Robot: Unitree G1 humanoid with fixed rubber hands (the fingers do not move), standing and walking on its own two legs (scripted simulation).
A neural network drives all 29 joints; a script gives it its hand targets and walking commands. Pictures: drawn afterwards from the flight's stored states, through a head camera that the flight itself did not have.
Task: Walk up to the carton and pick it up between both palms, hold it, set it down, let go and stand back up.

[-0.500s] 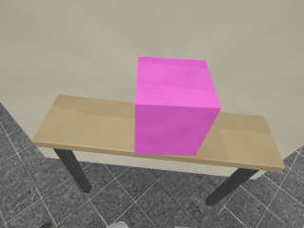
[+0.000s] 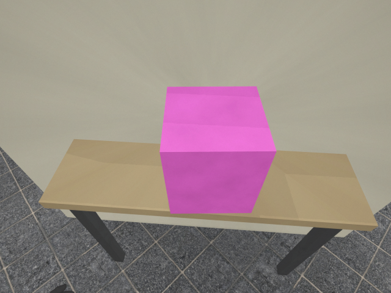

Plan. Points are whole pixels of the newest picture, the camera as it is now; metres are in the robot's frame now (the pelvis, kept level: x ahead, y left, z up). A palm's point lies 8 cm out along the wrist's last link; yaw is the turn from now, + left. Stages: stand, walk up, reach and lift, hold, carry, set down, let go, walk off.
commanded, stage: walk up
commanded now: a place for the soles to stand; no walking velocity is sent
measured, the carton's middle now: (211, 153) +0.43 -0.02 +0.03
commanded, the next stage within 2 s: reach and lift in 0.86 s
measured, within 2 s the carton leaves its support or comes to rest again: neither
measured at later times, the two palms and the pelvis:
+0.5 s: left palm out of the picture +0.08 +0.31 -0.09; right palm out of the picture +0.09 -0.30 -0.10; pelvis +0.00 +0.00 +0.00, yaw +0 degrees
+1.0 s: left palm out of the picture +0.11 +0.31 -0.10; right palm out of the picture +0.11 -0.30 -0.11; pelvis -0.01 +0.00 -0.01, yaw +0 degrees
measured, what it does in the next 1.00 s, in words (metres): stands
